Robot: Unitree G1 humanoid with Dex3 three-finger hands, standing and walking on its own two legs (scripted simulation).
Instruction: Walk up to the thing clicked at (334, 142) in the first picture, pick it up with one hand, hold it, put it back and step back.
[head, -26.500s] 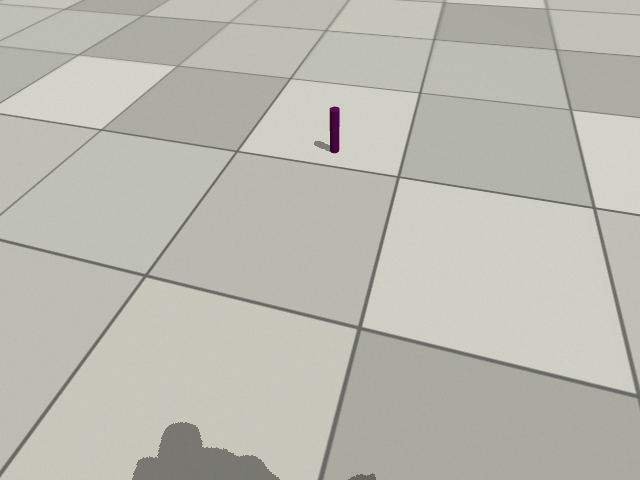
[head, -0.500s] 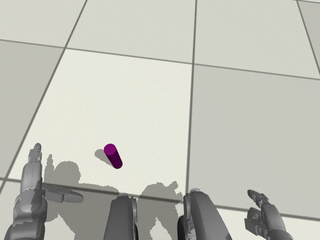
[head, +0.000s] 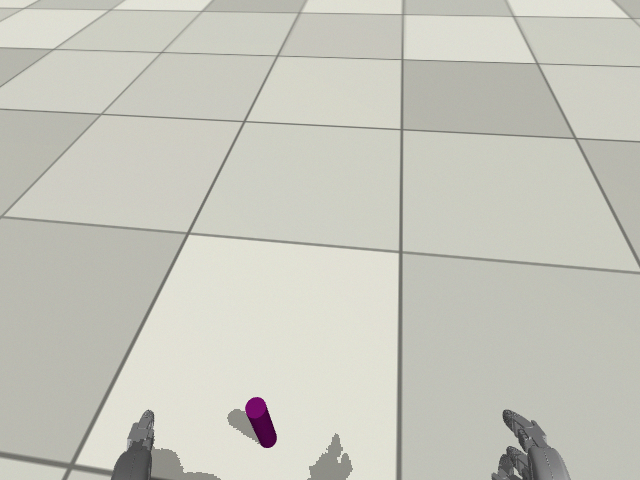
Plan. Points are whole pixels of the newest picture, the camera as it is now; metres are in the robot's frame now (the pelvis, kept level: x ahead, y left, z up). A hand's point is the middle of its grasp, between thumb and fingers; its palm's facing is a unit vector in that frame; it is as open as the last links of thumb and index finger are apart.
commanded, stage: home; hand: left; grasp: from the side
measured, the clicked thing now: (262, 424) +0.42 +0.18 -0.59
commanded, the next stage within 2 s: stand in 1.70 s
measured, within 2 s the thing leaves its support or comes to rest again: neither
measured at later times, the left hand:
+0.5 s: hand out of the picture +0.17 +0.18 -0.05, palm faces +0.10 -0.95 -0.29, open 17.6 cm
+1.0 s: hand out of the picture +0.16 +0.18 -0.05, palm faces +0.10 -0.95 -0.28, open 17.5 cm
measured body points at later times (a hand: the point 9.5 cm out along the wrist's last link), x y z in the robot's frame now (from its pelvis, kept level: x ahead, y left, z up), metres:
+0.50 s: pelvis +0.00 -0.01 +0.01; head +0.02 -0.01 +0.46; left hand +0.16 +0.22 -0.03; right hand +0.16 -0.25 -0.06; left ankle +0.00 +0.12 -0.68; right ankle +0.01 -0.13 -0.68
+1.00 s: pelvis -0.01 +0.00 +0.01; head +0.01 +0.00 +0.46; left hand +0.15 +0.23 -0.03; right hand +0.15 -0.24 -0.06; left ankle +0.00 +0.12 -0.68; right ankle +0.01 -0.13 -0.68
